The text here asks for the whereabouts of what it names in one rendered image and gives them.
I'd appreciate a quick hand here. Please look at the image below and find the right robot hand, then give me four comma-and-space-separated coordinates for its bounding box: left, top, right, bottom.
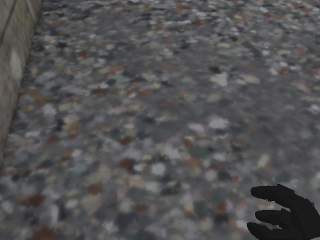
247, 184, 320, 240

